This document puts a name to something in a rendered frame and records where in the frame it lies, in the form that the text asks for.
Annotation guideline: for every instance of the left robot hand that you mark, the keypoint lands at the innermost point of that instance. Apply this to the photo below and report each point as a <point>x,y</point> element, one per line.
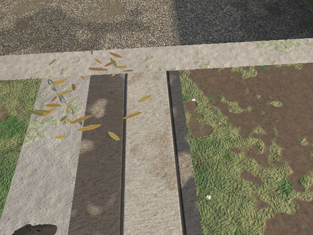
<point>39,229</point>

